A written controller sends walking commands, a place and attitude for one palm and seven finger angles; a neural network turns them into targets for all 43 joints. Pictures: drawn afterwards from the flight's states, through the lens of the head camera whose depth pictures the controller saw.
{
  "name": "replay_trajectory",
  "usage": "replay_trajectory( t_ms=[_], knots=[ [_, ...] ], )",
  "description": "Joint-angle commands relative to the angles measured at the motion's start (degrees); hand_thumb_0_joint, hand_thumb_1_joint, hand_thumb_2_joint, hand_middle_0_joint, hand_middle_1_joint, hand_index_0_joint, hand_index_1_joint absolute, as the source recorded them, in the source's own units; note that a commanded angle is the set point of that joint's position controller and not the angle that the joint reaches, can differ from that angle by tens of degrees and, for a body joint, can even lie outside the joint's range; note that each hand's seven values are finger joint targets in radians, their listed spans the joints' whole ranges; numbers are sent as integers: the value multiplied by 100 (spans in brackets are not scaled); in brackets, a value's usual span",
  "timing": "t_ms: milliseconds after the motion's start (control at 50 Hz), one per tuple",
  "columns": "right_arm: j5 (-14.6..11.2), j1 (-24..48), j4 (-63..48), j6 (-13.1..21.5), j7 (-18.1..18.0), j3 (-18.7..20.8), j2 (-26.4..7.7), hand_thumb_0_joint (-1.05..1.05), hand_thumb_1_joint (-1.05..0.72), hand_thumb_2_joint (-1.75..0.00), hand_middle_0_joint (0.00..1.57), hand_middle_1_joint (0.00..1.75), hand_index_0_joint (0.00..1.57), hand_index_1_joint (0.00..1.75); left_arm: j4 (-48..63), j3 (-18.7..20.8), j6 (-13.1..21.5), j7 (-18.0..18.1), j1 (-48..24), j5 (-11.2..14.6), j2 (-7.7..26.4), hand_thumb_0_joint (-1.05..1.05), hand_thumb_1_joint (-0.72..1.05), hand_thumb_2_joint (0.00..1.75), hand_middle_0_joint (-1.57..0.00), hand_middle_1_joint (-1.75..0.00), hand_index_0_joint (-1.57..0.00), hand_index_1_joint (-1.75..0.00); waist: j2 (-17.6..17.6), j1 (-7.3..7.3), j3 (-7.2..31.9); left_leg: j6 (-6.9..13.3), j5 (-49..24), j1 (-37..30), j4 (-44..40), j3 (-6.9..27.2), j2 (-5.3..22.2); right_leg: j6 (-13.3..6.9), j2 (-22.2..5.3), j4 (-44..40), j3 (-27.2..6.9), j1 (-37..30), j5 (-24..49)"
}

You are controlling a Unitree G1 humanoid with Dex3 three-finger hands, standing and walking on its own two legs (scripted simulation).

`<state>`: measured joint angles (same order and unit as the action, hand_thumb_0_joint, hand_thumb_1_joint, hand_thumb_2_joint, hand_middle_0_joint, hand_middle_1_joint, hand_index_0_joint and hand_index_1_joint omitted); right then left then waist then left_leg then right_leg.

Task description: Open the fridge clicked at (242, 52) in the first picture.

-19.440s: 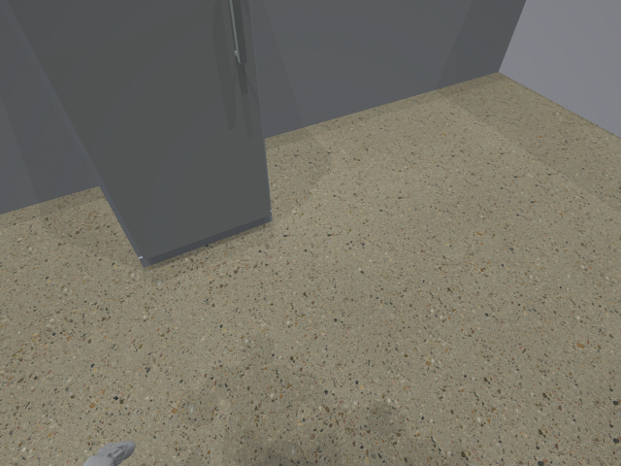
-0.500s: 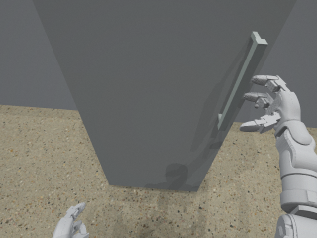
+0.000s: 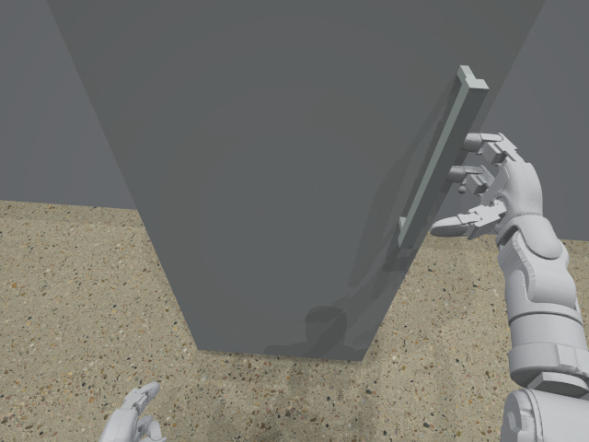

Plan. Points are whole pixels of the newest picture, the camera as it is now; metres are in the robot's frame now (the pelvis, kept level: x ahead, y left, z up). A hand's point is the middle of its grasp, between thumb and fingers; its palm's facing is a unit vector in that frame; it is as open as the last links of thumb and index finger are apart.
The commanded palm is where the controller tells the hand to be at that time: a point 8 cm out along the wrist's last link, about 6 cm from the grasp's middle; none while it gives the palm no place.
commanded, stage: slide the fingers in behind the handle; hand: right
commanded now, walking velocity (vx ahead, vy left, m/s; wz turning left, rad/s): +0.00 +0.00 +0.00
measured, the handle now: (430, 171) +0.46 -0.15 +0.15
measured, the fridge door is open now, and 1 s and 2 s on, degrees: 0 0 0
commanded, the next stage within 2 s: grip the handle and tug to test in 1.88 s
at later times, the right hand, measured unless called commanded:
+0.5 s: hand (450, 200) +0.40 -0.17 +0.15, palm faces -0.01 +1.00 -0.01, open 13.9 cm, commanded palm +0.37 -0.22 +0.15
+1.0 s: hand (441, 197) +0.40 -0.16 +0.15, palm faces +0.01 +1.00 -0.01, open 14.0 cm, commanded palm +0.37 -0.20 +0.15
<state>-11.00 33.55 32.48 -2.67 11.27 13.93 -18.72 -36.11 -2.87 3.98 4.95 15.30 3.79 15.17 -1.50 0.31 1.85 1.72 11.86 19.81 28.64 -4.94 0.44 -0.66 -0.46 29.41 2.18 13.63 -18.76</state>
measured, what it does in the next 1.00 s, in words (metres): stands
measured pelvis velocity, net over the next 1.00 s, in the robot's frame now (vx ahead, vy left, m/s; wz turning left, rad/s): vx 0.00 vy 0.00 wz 0.01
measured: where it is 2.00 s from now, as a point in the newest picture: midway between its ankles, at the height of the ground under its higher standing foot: outside the picture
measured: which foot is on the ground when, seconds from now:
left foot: down 0.00-1.00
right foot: down 0.00-1.00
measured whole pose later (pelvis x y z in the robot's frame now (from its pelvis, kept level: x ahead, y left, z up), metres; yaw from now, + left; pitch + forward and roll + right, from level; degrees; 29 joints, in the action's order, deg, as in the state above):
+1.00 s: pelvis +0.00 +0.00 +0.00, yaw +1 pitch +2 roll +0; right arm -10.6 29.0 26.3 -4.0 7.8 11.5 -14.6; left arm -35.1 -2.4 3.6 4.1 14.0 3.5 14.8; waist -2.0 -0.2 2.0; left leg 1.8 11.8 18.9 28.1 -4.3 0.1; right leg -0.6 -0.6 28.3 2.7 12.2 -18.6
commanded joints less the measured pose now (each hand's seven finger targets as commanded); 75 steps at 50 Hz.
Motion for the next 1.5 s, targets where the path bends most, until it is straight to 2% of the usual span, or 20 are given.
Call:
replay_trajectory(
  t_ms=[0,20,40,200,260,340,400,460,540,620,680,760,840,880,1020,1180,1240,1320,1400,1480],
  knots=[
    [-65,2664,-788,223,-1,308,-1232,0,50,-30,30,120,30,120,725,247,194,48,-183,-11,750,0,90,90,-20,-30,-20,-30,84,163,1495,14,-1345,-1234,-185,341,46,-86,48,-404,-199,255,1379],
    [-77,2852,-686,218,21,160,-1074,0,50,-30,30,120,30,120,713,241,194,50,-179,-11,744,0,90,90,-20,-30,-20,-30,173,236,1402,1,-1321,-1139,-197,340,41,-95,43,-390,-207,267,1347],
    [-72,2837,-515,228,0,286,-1233,0,50,-30,30,120,30,120,670,270,176,46,-113,-12,777,0,90,90,-20,-30,-20,-30,314,249,1389,-13,-1250,-1105,-205,344,40,-103,20,-360,-212,303,1302],
    [-51,2964,-460,418,26,53,-940,0,50,-30,30,120,30,120,741,267,196,-16,-66,-22,742,0,90,90,-20,-30,-20,-30,75,218,1660,20,-1077,-1015,-125,334,30,-83,53,-326,-242,274,1206],
    [-67,2634,-501,472,29,327,-1253,0,50,-30,30,120,30,120,797,277,178,-30,-83,-20,788,0,90,90,-20,-30,-20,-30,274,110,1707,11,-1077,-1218,-99,363,37,-97,34,-343,-236,426,1167],
    [-103,2649,-830,546,70,149,-1055,0,50,-30,30,120,30,120,889,275,208,-34,-173,-10,775,0,90,90,-20,-30,-20,-30,189,85,1658,32,-957,-1191,-117,367,29,-108,15,-382,-233,356,1103],
    [-135,2719,-1209,643,24,223,-1092,0,50,-30,30,120,30,120,913,251,256,-21,-248,-7,712,0,90,90,-20,-30,-20,-30,-75,47,1729,43,-953,-1218,-144,392,12,-90,24,-405,-222,233,1108],
    [-126,2844,-1524,736,-114,297,-1194,0,50,-30,30,120,30,120,873,263,308,-6,-257,-25,711,0,90,90,-20,-30,-20,-30,-14,66,1787,29,-980,-1285,-164,398,0,-94,5,-427,-247,173,1155],
    [-74,2590,-1202,614,-263,301,-1146,0,50,-30,30,120,30,120,772,244,301,13,-266,-29,713,0,90,90,-20,-30,-20,-30,261,79,1482,-8,-807,-1275,-262,392,16,-100,-16,-495,-217,314,978],
    [16,2583,-1323,465,-299,125,-913,0,50,-30,30,120,30,120,791,246,284,10,-295,-34,661,0,90,90,-20,-30,-20,-30,-85,59,1625,21,-1085,-1302,-227,374,21,-78,23,-498,-178,166,1217],
    [-65,2188,-1444,444,-263,182,-823,0,50,-30,30,120,30,120,838,271,304,-25,-308,-45,664,0,90,90,-20,-30,-20,-30,212,-45,1869,23,-1514,-1576,-160,369,14,-82,6,-459,-154,97,1557],
    [-113,2197,-1471,382,-226,61,-682,0,50,-30,30,120,30,120,813,271,275,-25,-345,-23,670,0,90,90,-20,-30,-20,-30,351,56,1602,-10,-1562,-1452,-205,361,21,-99,-6,-443,-129,121,1513],
    [-56,2135,-1729,304,-280,195,-862,0,50,-30,30,120,30,120,849,284,223,-27,-411,-40,660,0,90,90,-20,-30,-20,-30,107,-29,1726,8,-1681,-1584,-179,393,50,-93,21,-421,-100,61,1638],
    [-60,2139,-1922,301,-297,78,-682,0,50,-30,30,120,30,120,878,261,230,-37,-467,-49,596,0,90,90,-20,-30,-20,-30,-52,-33,1794,14,-1804,-1603,-169,390,48,-85,43,-418,-92,-22,1736],
    [-55,2163,-2026,219,-401,-212,-338,0,50,-30,30,120,30,120,839,266,213,-20,-503,-48,587,0,90,90,-20,-30,-20,-30,188,61,1660,5,-1682,-1417,-189,296,9,-67,28,-433,-163,-132,1713],
    [31,1799,-2087,86,-680,-11,-390,0,50,-30,30,120,30,120,878,244,125,-50,-620,-101,542,0,90,90,-20,-30,-20,-30,284,-136,1815,13,-1863,-1703,-149,311,36,-57,43,-461,-132,-80,1872],
    [73,1925,-1993,65,-720,-200,-250,0,50,-30,30,120,30,120,874,231,67,-39,-653,-84,544,0,90,90,-20,-30,-20,-30,368,-39,1527,-5,-1614,-1542,-240,316,33,-69,25,-494,-136,-43,1655],
    [77,2078,-2119,86,-747,-82,-384,0,50,-30,30,120,30,120,871,225,64,-6,-674,-91,519,0,90,90,-20,-30,-20,-30,196,-61,1658,-5,-1592,-1643,-282,379,38,-85,51,-503,-87,-61,1569],
    [94,2421,-1991,117,-708,-398,-122,0,50,-30,30,120,30,120,829,207,77,18,-661,-82,503,0,90,90,-20,-30,-20,-30,130,68,1468,-1,-1342,-1453,-335,355,30,-84,40,-533,-134,-69,1389],
    [48,2183,-2149,220,-697,-281,-142,0,50,-30,30,120,30,120,839,253,144,-2,-603,-101,507,0,90,90,-20,-30,-20,-30,190,-47,1929,16,-1807,-1730,-226,344,22,-74,44,-471,-114,-220,1811]
  ],
)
